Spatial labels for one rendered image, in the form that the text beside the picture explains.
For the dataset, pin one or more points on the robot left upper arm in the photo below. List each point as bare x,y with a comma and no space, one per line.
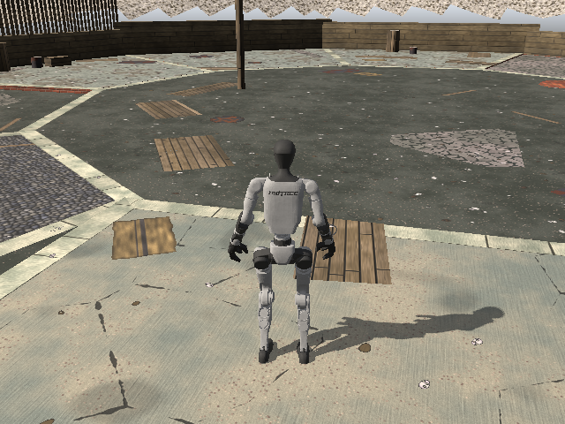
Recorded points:
255,186

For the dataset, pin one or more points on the robot right upper arm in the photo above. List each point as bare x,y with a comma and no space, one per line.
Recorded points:
311,187

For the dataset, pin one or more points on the robot right forearm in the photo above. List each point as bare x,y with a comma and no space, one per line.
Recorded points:
325,232

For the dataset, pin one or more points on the right robot hand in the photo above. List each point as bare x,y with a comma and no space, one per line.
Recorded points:
322,246

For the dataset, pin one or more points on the robot right shin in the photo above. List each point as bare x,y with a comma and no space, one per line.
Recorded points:
304,323

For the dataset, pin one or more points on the robot torso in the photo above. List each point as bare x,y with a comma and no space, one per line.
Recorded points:
283,202

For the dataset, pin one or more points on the left robot hand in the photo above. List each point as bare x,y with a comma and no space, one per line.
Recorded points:
232,249

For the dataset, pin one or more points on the robot left forearm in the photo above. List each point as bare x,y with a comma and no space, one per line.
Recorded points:
239,232

